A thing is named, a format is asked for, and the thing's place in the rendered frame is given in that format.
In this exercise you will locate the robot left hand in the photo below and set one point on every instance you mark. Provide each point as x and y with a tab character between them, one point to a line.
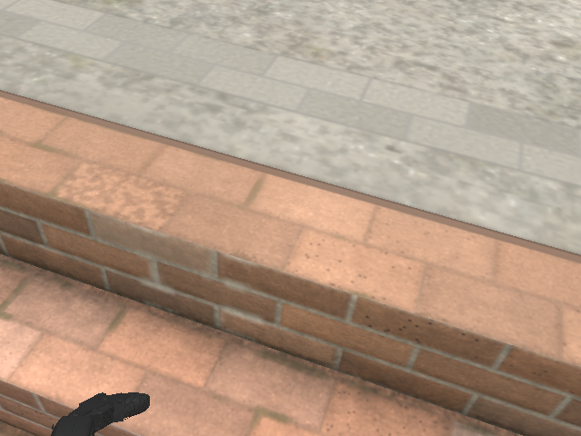
99	411

